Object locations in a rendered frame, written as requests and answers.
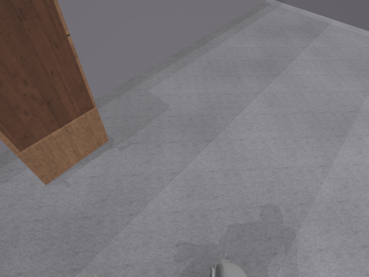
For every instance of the right robot thigh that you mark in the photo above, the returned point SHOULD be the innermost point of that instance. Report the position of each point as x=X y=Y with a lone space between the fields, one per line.
x=226 y=270

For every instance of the cupboard door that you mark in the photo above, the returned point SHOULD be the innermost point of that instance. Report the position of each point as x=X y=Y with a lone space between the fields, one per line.
x=41 y=86

